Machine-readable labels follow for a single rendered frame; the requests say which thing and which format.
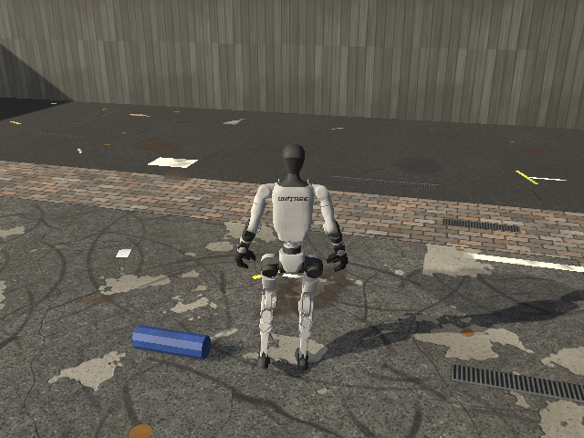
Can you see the left robot upper arm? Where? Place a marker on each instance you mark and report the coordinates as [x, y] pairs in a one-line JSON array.
[[264, 191]]

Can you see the robot left foot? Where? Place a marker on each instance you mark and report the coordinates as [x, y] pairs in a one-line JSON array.
[[262, 362]]

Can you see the right robot forearm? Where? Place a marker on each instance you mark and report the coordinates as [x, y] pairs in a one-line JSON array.
[[337, 242]]

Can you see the robot head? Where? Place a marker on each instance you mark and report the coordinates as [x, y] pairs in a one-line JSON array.
[[293, 158]]

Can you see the left robot hand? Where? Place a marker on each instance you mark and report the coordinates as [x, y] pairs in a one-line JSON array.
[[247, 255]]

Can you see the right robot hand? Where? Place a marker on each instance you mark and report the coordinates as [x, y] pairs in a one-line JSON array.
[[335, 258]]

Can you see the right robot upper arm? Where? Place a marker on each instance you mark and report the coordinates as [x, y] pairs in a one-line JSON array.
[[326, 207]]

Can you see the left robot forearm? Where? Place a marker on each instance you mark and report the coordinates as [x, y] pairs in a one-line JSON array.
[[245, 240]]

